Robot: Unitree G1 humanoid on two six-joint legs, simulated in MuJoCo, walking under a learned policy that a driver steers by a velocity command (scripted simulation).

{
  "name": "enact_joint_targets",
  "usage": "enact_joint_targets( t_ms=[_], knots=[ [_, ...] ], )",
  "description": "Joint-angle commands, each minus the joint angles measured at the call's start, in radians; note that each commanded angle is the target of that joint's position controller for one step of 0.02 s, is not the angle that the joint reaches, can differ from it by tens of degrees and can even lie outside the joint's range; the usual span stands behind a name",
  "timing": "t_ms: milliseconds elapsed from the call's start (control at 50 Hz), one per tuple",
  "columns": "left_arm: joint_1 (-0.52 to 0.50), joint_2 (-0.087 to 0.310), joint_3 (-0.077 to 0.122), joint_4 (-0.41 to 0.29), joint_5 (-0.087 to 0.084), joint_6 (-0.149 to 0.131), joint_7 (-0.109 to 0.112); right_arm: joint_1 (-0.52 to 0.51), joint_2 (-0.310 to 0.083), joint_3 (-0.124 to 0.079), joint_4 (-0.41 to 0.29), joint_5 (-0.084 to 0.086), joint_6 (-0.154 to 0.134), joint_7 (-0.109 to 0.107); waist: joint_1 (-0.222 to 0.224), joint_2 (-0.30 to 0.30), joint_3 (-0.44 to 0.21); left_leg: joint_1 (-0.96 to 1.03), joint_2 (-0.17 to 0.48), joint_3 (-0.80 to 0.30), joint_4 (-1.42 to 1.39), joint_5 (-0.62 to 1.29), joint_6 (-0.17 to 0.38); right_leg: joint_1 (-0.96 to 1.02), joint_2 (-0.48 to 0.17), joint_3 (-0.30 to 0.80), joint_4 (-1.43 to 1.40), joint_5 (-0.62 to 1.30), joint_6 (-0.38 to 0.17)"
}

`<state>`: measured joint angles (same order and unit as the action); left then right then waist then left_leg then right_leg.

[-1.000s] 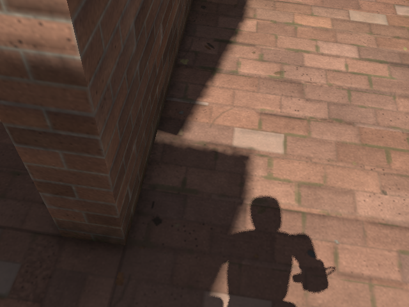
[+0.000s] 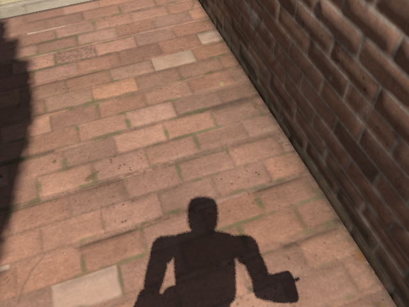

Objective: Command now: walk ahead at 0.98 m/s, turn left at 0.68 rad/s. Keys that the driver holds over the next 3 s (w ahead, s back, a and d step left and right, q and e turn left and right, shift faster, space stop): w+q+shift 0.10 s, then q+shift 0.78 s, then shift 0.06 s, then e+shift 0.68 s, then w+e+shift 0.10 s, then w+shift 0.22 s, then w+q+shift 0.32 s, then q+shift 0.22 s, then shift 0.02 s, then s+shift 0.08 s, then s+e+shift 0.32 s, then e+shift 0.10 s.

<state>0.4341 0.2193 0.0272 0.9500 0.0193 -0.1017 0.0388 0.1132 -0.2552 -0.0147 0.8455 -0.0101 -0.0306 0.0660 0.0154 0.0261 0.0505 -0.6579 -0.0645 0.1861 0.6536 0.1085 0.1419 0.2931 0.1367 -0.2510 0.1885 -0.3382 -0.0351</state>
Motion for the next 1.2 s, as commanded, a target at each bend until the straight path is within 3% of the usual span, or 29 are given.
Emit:
enact_joint_targets(
  t_ms=[20,40,60,80,100,120,140,180,260,340,380,400,420,460,500,580,640,740,780,800,820,840,860,920,1060,1120,1140,1160,1200],
  knots=[
    [-0.278,0.270,0.061,-0.136,0.014,0.010,0.042,0.573,-0.227,-0.083,0.090,-0.008,0.022,-0.019,-0.399,-0.152,-0.204,0.689,-0.034,-0.069,-0.007,-0.122,0.124,-0.358,-0.320,0.023,0.770,1.715,0.119],
    [-0.410,0.250,0.067,-0.161,0.003,0.022,0.022,0.733,-0.230,-0.100,0.156,0.019,0.018,-0.038,-0.484,0.037,-0.165,0.833,0.062,-0.186,-0.167,-0.072,0.214,-0.578,-0.155,0.017,1.320,0.805,0.080],
    [-0.513,0.038,-0.001,-0.225,0.031,-0.002,-0.010,0.607,-0.172,-0.083,0.188,0.021,0.018,-0.051,-0.335,0.230,0.006,0.786,0.051,-0.294,-0.004,0.007,0.196,-0.959,-0.009,0.114,1.661,-0.132,0.035],
    [-0.348,-0.045,-0.031,-0.316,0.017,-0.017,-0.017,0.425,-0.194,-0.071,0.108,-0.004,0.002,-0.048,-0.102,0.188,-0.062,0.845,0.146,-0.671,-0.025,0.122,0.316,-1.186,-0.034,0.303,1.733,-0.174,0.049],
    [-0.214,0.009,-0.045,-0.349,0.039,-0.045,-0.034,0.333,-0.218,-0.088,0.049,-0.018,-0.003,-0.064,-0.037,0.141,-0.193,0.868,0.316,-1.031,-0.353,-0.488,0.375,-1.203,-0.086,0.456,1.575,-0.124,0.017],
    [-0.229,0.097,-0.034,-0.308,0.053,-0.050,-0.036,0.272,-0.168,-0.087,0.030,-0.031,-0.011,-0.067,0.004,-0.098,-0.038,0.683,0.306,-1.033,-0.484,-0.598,0.317,-1.188,-0.126,0.419,1.457,-0.044,0.012],
    [-0.258,0.143,-0.022,-0.294,0.061,-0.034,-0.028,0.217,-0.155,-0.076,0.020,-0.026,-0.021,-0.065,0.037,-0.194,0.042,0.529,0.247,-0.913,-0.466,-0.444,0.262,-1.129,-0.147,0.391,1.362,-0.023,0.039],
    [-0.276,0.165,-0.023,-0.321,0.056,0.009,-0.032,0.225,-0.194,-0.074,0.013,-0.001,-0.046,-0.064,0.076,-0.221,0.101,0.296,0.161,-0.704,-0.438,0.002,0.218,-0.942,-0.186,0.339,1.027,-0.004,0.095],
    [-0.464,0.055,-0.057,-0.404,0.016,0.047,-0.026,0.321,-0.194,-0.087,0.050,0.024,-0.047,-0.051,-0.035,-0.048,-0.002,0.224,-0.032,-0.449,-0.285,0.392,0.050,-0.636,-0.104,0.200,0.495,0.316,0.091],
    [-0.368,0.118,-0.037,-0.397,0.001,0.049,0.006,0.302,-0.203,-0.107,0.003,0.012,-0.002,-0.062,-0.018,0.067,-0.129,0.312,-0.075,-0.545,-0.043,0.245,-0.044,-0.461,-0.038,0.241,0.302,0.404,0.070],
    [-0.077,0.217,0.006,-0.306,0.018,0.027,0.023,0.196,-0.139,-0.102,-0.068,0.022,0.003,-0.065,0.120,0.069,-0.272,0.196,-0.149,-0.442,0.342,-0.171,-0.101,-0.113,-0.268,0.391,0.247,0.614,0.029],
    [0.056,0.310,0.025,-0.294,0.029,0.010,0.027,0.281,-0.012,-0.077,-0.111,0.016,0.003,-0.087,0.081,-0.124,-0.319,0.060,-0.179,-0.334,0.630,-0.880,-0.094,-0.011,-0.613,0.646,0.361,1.095,0.002],
    [-0.007,0.297,0.039,-0.295,0.001,0.009,0.020,0.431,-0.087,-0.085,-0.133,0.025,0.011,-0.092,-0.005,-0.319,-0.518,0.018,-0.122,-0.321,0.834,-0.812,-0.104,0.059,-0.733,0.900,0.366,1.067,-0.154],
    [-0.234,0.108,0.004,-0.358,-0.009,0.025,0.032,0.301,-0.161,-0.094,-0.123,-0.025,0.045,-0.085,-0.010,-0.190,-0.323,-0.062,-0.005,-0.252,0.855,-0.569,-0.121,-0.221,-0.570,0.689,0.251,0.499,-0.152],
    [-0.251,0.103,-0.002,-0.309,-0.004,0.034,0.043,0.186,-0.146,-0.092,-0.154,-0.029,0.076,-0.065,-0.021,-0.138,-0.189,-0.045,0.048,-0.248,0.757,-0.550,-0.155,-0.370,-0.485,0.501,0.208,0.563,-0.137],
    [-0.176,0.172,0.030,-0.223,-0.002,0.031,0.006,0.146,-0.080,-0.050,-0.208,-0.017,0.100,-0.012,-0.054,-0.174,-0.185,0.060,0.061,-0.242,0.549,-0.507,-0.128,-0.436,-0.493,0.335,0.215,0.866,-0.144],
    [-0.200,0.195,0.041,-0.243,-0.004,0.056,-0.004,0.033,-0.057,-0.039,-0.266,-0.010,0.112,-0.020,-0.048,-0.182,-0.127,0.165,0.092,-0.179,0.362,-0.420,-0.138,-0.564,-0.518,0.190,0.162,0.601,-0.102],
    [-0.227,0.239,0.067,-0.267,0.000,0.072,-0.026,-0.020,-0.132,-0.071,-0.317,0.012,0.144,-0.004,-0.050,-0.268,-0.096,0.346,0.071,-0.124,0.151,-0.505,-0.123,-0.667,-0.506,0.095,0.186,0.045,-0.018],
    [-0.158,0.252,0.079,-0.257,0.004,0.101,-0.029,0.009,-0.150,-0.084,-0.294,0.008,0.121,-0.013,-0.045,-0.132,-0.088,0.475,0.025,-0.109,-0.016,-0.454,-0.113,-0.690,-0.478,0.027,0.379,-0.009,0.034],
    [-0.134,0.249,0.083,-0.250,0.008,0.126,-0.035,0.073,-0.184,-0.097,-0.279,0.006,0.104,-0.032,-0.088,0.062,-0.092,0.594,0.080,-0.265,-0.178,-0.403,-0.077,-0.812,-0.416,-0.030,0.651,-0.070,0.078],
    [-0.133,0.144,0.054,-0.330,-0.018,0.151,-0.046,0.043,-0.364,-0.133,-0.325,-0.001,0.096,-0.043,-0.023,0.388,-0.105,0.644,0.383,-0.762,-0.237,-0.016,0.021,-1.104,-0.282,-0.039,0.992,-0.393,0.154],
    [-0.201,0.181,0.054,-0.373,-0.017,0.158,-0.031,0.137,-0.375,-0.156,-0.333,0.008,0.088,-0.038,-0.119,0.261,-0.210,0.585,0.418,-0.791,-0.253,0.232,0.124,-1.062,-0.252,0.188,1.034,-0.351,0.144],
    [-0.242,0.203,0.065,-0.370,-0.041,0.165,-0.028,0.144,-0.306,-0.138,-0.297,-0.012,0.092,-0.040,-0.099,0.173,-0.197,0.566,0.351,-0.697,-0.231,0.188,0.126,-1.034,-0.257,0.230,1.076,-0.272,0.139],
    [-0.189,0.177,0.058,-0.339,-0.005,0.145,-0.011,-0.028,-0.190,-0.112,-0.314,-0.016,0.110,-0.077,-0.006,0.202,-0.085,0.411,0.196,-0.534,-0.282,-0.089,0.053,-0.962,-0.266,0.247,0.971,-0.085,0.119],
    [-0.175,0.075,0.011,-0.293,-0.026,0.136,-0.035,0.037,-0.057,-0.059,-0.215,-0.015,0.077,-0.052,-0.034,0.100,-0.180,0.378,0.221,-0.442,-0.290,-0.127,0.019,-0.616,-0.223,0.230,0.546,-0.010,0.053],
    [-0.160,0.116,0.015,-0.286,0.008,0.112,-0.037,0.017,-0.097,-0.058,-0.183,-0.013,0.074,-0.075,-0.001,-0.010,-0.122,0.319,0.164,-0.366,-0.176,-0.258,-0.053,-0.459,-0.200,0.265,0.256,0.211,0.021],
    [-0.178,0.201,0.027,-0.308,0.025,0.095,-0.038,0.078,-0.082,-0.058,-0.180,-0.018,0.077,-0.080,-0.056,-0.200,-0.100,0.304,0.061,-0.280,0.002,-0.366,-0.094,-0.498,-0.373,0.523,0.129,0.292,-0.005],
    [-0.232,0.254,0.050,-0.312,-0.012,0.096,-0.045,0.096,-0.096,-0.063,-0.187,-0.016,0.095,-0.082,-0.091,-0.333,-0.034,0.275,-0.007,-0.194,0.046,-0.528,-0.112,-0.583,-0.472,0.700,0.086,0.323,-0.113],
    [-0.169,0.233,0.062,-0.292,-0.022,0.108,-0.055,0.020,-0.129,-0.075,-0.185,-0.012,0.099,-0.074,-0.024,-0.260,-0.012,0.195,-0.002,-0.227,0.263,-0.626,-0.105,-0.585,-0.453,0.751,0.047,0.148,-0.167]
  ],
)
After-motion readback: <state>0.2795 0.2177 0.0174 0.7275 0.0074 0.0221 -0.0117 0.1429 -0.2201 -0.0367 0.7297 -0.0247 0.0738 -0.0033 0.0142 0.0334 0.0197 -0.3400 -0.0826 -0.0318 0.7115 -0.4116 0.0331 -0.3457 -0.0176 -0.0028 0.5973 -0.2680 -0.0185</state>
